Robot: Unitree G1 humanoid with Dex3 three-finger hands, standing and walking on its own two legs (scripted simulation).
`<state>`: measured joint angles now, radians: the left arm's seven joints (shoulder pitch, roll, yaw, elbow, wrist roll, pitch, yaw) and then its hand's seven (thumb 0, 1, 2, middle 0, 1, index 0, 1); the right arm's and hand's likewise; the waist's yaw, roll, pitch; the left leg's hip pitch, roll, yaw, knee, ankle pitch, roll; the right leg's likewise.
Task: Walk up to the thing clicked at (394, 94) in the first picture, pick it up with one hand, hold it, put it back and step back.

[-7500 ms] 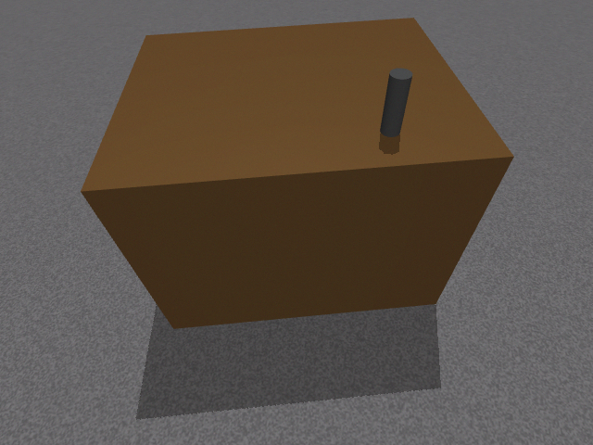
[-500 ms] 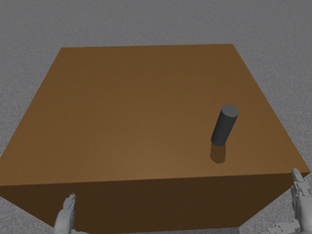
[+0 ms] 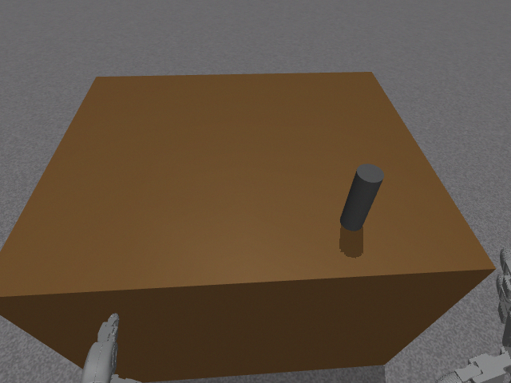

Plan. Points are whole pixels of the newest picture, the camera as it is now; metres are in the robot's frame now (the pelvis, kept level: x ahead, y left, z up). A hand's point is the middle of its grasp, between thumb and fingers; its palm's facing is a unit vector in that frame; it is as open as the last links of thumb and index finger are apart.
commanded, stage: rise first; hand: right
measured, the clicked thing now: (360, 199) +0.45 -0.18 +0.00
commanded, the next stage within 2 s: go down in 0.34 s
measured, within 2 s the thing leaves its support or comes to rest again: neither
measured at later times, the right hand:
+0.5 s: hand (489, 329) +0.17 -0.26 +0.08, palm faces +0.33 +0.85 -0.40, open 17.5 cm
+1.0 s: hand (493, 255) +0.26 -0.30 +0.10, palm faces +0.24 +0.95 -0.18, open 17.6 cm
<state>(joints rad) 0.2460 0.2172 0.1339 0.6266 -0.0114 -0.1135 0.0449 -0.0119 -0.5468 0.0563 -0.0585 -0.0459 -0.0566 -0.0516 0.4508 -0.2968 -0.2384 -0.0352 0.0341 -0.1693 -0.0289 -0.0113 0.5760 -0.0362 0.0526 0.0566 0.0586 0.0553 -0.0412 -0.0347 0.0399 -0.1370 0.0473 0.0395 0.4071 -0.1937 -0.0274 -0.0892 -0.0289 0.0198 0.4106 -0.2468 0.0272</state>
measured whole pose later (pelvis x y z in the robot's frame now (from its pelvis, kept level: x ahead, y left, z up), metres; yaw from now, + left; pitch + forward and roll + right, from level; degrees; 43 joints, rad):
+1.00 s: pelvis -0.01 +0.00 +0.00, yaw -1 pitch -1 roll +0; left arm 0.16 0.21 0.06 0.74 -0.02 -0.16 0.12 -0.01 -0.53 0.05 -0.05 -0.04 -0.06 -0.04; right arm 0.00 -0.43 -0.46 0.38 0.22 -0.24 0.29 -0.01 0.57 -0.02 0.05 0.05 0.06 0.05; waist 0.01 -0.01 0.00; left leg -0.22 0.05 0.05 0.45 -0.20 -0.03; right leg -0.19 -0.03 0.03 0.47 -0.26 0.03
